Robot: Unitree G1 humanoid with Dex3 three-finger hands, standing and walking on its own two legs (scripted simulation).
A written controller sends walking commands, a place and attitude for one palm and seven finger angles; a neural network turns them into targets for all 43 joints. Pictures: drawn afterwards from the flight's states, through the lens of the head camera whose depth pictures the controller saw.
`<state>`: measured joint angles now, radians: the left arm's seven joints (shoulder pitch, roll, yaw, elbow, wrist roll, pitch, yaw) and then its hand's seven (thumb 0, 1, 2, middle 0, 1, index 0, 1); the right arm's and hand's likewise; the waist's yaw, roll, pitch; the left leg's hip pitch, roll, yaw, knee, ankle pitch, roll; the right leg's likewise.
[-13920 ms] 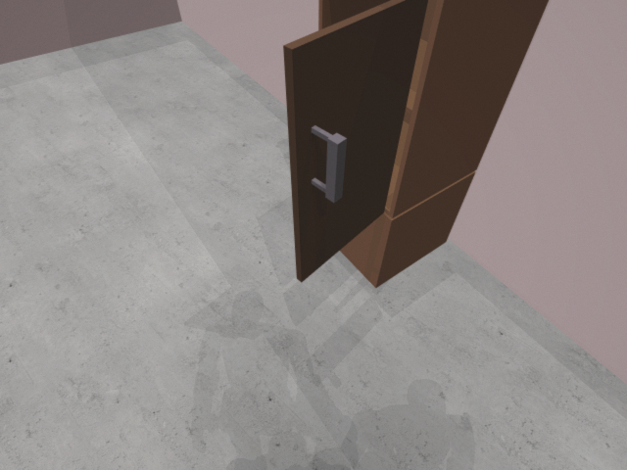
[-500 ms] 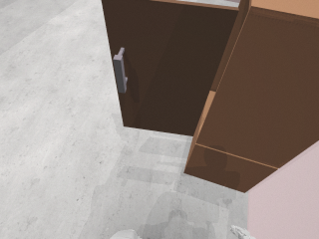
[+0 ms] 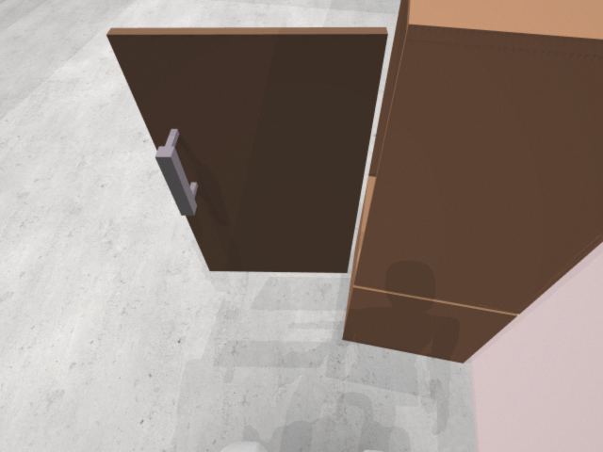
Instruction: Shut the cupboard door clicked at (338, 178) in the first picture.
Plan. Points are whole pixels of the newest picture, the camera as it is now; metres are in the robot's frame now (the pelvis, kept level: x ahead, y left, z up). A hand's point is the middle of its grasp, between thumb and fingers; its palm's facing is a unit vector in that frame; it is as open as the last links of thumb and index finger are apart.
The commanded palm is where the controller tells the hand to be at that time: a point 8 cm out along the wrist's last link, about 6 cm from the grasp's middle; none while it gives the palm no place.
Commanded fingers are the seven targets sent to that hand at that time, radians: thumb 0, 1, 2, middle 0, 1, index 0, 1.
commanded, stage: come to a stop and stand still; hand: left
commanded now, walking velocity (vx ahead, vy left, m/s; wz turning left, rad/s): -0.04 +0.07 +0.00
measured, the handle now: (181, 173) +0.52 +0.22 +0.04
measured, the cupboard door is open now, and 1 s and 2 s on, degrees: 100 100 100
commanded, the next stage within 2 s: look again from close up in 1.66 s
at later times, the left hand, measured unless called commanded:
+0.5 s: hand out of the picture -0.04 +0.26 -0.15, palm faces -0.01 -0.96 -0.28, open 7.4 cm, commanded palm none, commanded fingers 0.00 0.90 0.90 -0.20 -0.30 -0.20 -0.30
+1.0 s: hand out of the picture -0.01 +0.22 -0.16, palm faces -0.02 -0.97 -0.22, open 7.3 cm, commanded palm none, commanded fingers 0.00 0.90 0.90 -0.20 -0.30 -0.20 -0.30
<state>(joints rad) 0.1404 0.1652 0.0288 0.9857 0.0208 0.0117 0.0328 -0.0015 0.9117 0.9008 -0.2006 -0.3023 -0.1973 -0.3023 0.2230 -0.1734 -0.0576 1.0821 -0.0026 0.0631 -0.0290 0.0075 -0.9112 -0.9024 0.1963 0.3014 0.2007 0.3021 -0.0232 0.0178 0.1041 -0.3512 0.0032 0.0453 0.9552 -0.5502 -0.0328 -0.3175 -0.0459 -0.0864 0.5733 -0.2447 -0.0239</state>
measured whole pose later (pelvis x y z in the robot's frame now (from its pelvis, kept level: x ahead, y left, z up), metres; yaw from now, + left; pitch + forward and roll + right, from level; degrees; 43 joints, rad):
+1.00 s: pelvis -0.03 +0.04 +0.01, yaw -1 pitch +0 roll +1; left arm 0.28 0.15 -0.02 1.08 0.01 -0.01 0.02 0.01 0.93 0.90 -0.20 -0.30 -0.20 -0.30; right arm 0.32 -0.17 0.02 1.10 -0.02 -0.02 -0.02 0.01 -0.91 -0.90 0.20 0.30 0.20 0.30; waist -0.01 0.03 0.02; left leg -0.16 -0.03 0.11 0.40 -0.24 0.04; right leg -0.26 0.00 0.02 0.46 -0.20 -0.01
